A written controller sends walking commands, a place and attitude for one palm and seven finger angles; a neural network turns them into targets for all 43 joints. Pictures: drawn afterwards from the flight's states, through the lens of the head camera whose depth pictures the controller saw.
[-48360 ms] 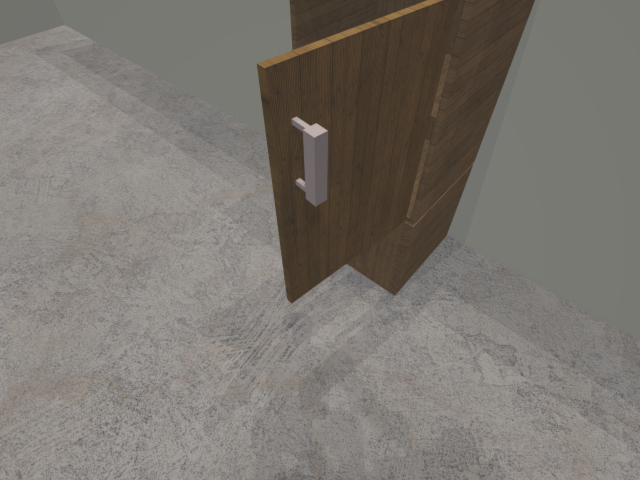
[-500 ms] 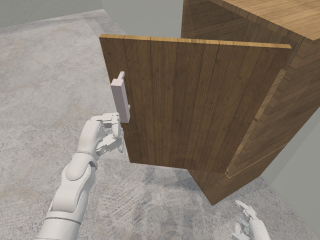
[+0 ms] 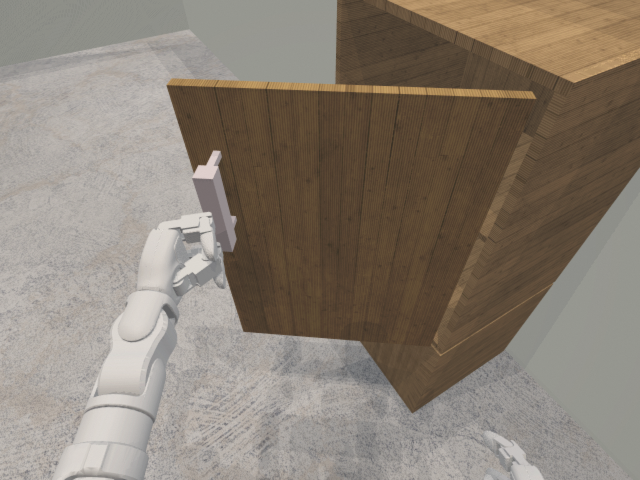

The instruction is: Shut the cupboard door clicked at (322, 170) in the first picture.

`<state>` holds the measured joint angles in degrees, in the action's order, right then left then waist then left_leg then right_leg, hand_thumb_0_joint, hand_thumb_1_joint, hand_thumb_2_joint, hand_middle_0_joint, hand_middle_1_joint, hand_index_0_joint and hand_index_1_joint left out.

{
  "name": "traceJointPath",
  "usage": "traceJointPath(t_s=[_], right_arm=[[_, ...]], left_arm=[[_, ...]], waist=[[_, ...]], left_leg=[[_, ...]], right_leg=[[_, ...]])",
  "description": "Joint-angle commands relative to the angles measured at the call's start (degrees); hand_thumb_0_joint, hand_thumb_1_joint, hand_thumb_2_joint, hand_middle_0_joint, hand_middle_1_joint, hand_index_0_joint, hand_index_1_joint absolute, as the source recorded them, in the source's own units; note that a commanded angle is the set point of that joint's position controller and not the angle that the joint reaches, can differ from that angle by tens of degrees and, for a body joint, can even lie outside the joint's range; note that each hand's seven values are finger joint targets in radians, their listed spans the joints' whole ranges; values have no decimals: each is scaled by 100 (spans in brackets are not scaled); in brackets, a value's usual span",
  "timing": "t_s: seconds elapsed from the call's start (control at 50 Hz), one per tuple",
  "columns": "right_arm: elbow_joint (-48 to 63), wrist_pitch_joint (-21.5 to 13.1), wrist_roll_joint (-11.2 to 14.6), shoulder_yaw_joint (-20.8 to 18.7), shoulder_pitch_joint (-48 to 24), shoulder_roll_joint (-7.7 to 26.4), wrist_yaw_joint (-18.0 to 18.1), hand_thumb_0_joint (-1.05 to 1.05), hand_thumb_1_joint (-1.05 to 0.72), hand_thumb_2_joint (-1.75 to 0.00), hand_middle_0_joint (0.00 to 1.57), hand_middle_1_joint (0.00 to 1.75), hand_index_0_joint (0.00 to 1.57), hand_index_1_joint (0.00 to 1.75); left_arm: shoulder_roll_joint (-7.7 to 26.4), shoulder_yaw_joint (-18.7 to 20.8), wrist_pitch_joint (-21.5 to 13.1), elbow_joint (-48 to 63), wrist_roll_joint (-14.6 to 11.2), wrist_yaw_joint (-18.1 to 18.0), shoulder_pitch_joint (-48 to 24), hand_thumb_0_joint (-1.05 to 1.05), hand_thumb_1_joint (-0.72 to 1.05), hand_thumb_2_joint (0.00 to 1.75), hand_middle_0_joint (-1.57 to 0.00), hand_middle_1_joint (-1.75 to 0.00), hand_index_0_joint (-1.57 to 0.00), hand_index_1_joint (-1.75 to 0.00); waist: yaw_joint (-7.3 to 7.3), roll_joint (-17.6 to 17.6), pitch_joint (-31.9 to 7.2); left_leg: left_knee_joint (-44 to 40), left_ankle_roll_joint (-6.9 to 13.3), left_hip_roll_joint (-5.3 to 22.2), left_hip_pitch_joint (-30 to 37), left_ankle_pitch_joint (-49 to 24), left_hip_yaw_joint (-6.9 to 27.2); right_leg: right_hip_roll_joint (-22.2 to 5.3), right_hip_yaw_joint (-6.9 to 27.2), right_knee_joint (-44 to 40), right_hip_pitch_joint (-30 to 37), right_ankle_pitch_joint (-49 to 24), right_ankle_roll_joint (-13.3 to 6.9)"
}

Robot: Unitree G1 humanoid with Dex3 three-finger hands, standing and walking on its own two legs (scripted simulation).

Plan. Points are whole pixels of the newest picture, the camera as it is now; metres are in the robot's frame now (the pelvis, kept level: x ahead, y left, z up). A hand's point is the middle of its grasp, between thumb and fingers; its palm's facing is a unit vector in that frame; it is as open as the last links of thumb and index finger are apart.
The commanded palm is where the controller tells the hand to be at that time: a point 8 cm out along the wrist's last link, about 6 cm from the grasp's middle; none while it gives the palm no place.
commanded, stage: bring the fist close to the handle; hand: left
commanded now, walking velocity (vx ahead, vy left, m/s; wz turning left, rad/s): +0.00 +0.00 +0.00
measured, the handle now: (220, 201) +0.46 +0.17 +0.10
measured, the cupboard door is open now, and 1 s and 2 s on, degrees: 54 45 35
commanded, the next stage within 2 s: push the door shut along its arc in 0.10 s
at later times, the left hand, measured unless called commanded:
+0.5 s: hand (233, 238) +0.38 +0.13 +0.11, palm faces -0.11 -0.99 -0.02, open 3.1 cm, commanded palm +0.37 +0.19 +0.11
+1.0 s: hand (244, 208) +0.44 +0.13 +0.11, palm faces -0.22 -0.97 +0.00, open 3.1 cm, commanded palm +0.44 +0.17 +0.11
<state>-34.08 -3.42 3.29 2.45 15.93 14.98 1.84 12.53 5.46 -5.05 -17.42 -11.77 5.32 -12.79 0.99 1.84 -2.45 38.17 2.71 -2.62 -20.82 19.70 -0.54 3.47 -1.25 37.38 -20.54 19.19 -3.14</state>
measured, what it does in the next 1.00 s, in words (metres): stands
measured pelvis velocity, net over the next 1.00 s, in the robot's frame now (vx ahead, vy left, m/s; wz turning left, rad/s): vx -0.01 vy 0.01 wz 0.01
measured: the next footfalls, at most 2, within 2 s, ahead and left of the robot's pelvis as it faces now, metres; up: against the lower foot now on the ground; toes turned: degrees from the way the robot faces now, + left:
none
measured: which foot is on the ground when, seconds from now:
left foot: down 0.00-1.00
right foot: down 0.00-1.00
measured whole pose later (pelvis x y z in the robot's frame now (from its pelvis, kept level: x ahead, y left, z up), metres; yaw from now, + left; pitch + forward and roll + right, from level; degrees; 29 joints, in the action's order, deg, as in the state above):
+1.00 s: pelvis -0.01 +0.01 -0.01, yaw +1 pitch +9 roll -1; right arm -38.3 -3.1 3.0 2.3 19.6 15.9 1.1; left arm 18.2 7.2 -15.1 -60.0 -12.3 16.8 -48.1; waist 5.5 1.1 -3.2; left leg 43.8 3.8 -3.6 -32.9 20.1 -0.4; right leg 2.3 -2.0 42.7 -32.2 19.8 -2.2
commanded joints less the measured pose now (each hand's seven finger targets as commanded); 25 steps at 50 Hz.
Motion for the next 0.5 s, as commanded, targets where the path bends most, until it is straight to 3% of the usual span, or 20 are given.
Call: traceJointPath(t_s=[0.0, 0.04, 0.06, 0.12, 0.18, 0.2, 0.22, 0.3, 0.32, 0.36, 0.38, 0.42, 0.48], right_arm=[[870, -287, 63, -253, -544, 632, 112, 0, -90, -90, 20, 30, 20, 30], [859, -296, 60, -258, -555, 638, 134, 0, -90, -90, 20, 30, 20, 30], [870, -312, 66, -249, -581, 614, 131, 0, -90, -90, 20, 30, 20, 30], [840, -324, 48, -240, -557, 625, 130, 0, -90, -90, 20, 30, 20, 30], [831, -341, 50, -232, -558, 594, 99, 0, -90, -90, 20, 30, 20, 30], [824, -340, 44, -252, -530, 606, 94, 0, -90, -90, 20, 30, 20, 30], [802, -308, 40, -245, -499, 640, 96, 0, -90, -90, 20, 30, 20, 30], [717, -223, 79, -222, -483, 669, 133, 0, -90, -90, 20, 30, 20, 30], [719, -206, 70, -234, -470, 684, 147, 0, -90, -90, 20, 30, 20, 30], [699, -217, 78, -229, -470, 671, 160, 0, -90, -90, 20, 30, 20, 30], [703, -234, 70, -231, -448, 662, 155, 0, -90, -90, 20, 30, 20, 30], [692, -235, 55, -244, -379, 695, 158, 0, -90, -90, 20, 30, 20, 30], [609, -220, 58, -251, -226, 707, 125, 0, -90, -90, 20, 30, 20, 30]], left_arm=[[652, 186, -335, 1008, -136, 172, -2153, 0, 90, 90, -130, -150, -130, -150], [830, 324, -388, 1018, -155, 177, -2326, 0, 90, 90, -130, -150, -130, -150], [728, 200, -445, 1086, -148, 187, -2486, 0, 90, 90, -130, -150, -130, -150], [955, 409, -578, 961, -138, 147, -2428, 0, 90, 90, -130, -150, -130, -150], [795, 306, -630, 807, -118, 150, -2433, 0, 90, 90, -130, -150, -130, -150], [900, 432, -629, 730, -118, 160, -2309, 0, 90, 90, -130, -150, -130, -150], [1019, 480, -596, 509, -89, 192, -2237, 0, 90, 90, -130, -150, -130, -150], [1061, 339, -554, -18, -79, 369, -3205, 0, 90, 90, -130, -150, -130, -150], [1208, 448, -583, -17, -101, 399, -3382, 0, 90, 90, -130, -150, -130, -150], [1189, 375, -649, -100, -148, 508, -3806, 0, 90, 90, -130, -150, -130, -150], [1083, 303, -709, -109, -177, 573, -3865, 0, 90, 90, -130, -150, -130, -150], [1263, 428, -820, -179, -201, 660, -3880, 0, 90, 90, -130, -150, -130, -150], [1264, 505, -852, -688, -237, 772, -3823, 0, 90, 90, -130, -150, -130, -150]], waist=[[71, -292, -1093], [60, -339, -1211], [88, -199, -1253], [-6, -148, -1356], [19, -173, -1357], [-18, -247, -1389], [-6, -335, -1275], [241, -492, -898], [194, -433, -1033], [253, -291, -1245], [213, -197, -1428], [158, -22, -1763], [159, -211, -1788]], left_leg=[[-488, -42, 197, 368, -833, 170], [-494, -34, 194, 373, -810, 176], [-479, -27, 184, 441, -840, 162], [-493, -41, 191, 421, -852, 175], [-479, -41, 177, 375, -934, 147], [-452, -38, 171, 353, -965, 136], [-445, -26, 179, 280, -939, 120], [-434, -15, 172, 32, -549, 126], [-410, -5, 168, 69, -577, 131], [-371, -7, 156, 134, -632, 146], [-366, -5, 150, 222, -739, 151], [-317, -9, 153, 349, -1013, 165], [-281, -17, 154, 228, -1179, 164]], right_leg=[[-340, 327, -729, 335, -1168, 200], [-366, 367, -743, 423, -1117, 213], [-365, 373, -730, 395, -1155, 207], [-366, 368, -686, 497, -1140, 193], [-370, 368, -643, 507, -1316, 205], [-369, 390, -639, 538, -1388, 217], [-388, 417, -666, 535, -1400, 242], [-415, 518, -806, 230, -907, 286], [-425, 563, -794, 303, -908, 284], [-428, 568, -745, 338, -1000, 266], [-409, 522, -681, 386, -1145, 239], [-389, 479, -531, 519, -1504, 209], [-380, 426, -435, 516, -1829, 223]])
